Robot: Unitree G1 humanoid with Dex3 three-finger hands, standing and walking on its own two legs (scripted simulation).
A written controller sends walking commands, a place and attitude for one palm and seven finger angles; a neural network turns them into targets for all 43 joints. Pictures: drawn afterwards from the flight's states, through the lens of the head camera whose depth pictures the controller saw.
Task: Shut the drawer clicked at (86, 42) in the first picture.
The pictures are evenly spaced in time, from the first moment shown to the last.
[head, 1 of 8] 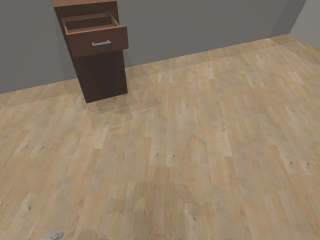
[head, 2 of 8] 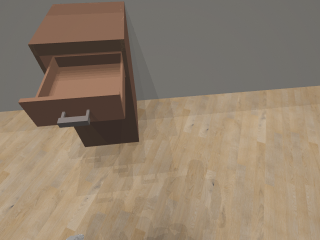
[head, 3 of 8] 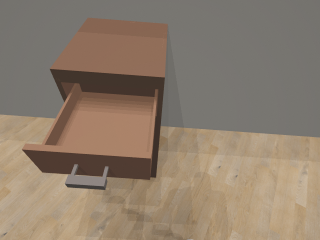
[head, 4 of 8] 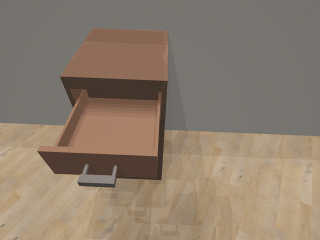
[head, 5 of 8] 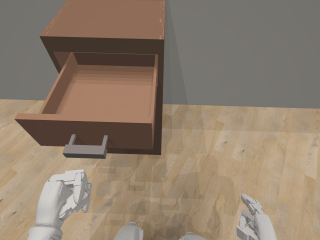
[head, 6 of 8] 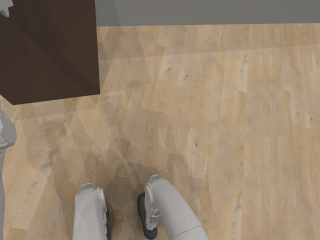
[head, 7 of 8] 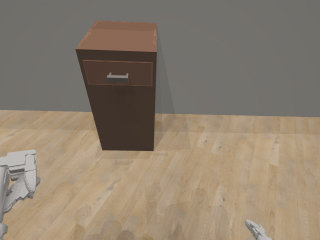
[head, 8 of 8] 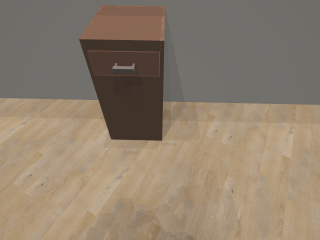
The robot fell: no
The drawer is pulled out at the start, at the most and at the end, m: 0.29 0.29 0.00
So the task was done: yes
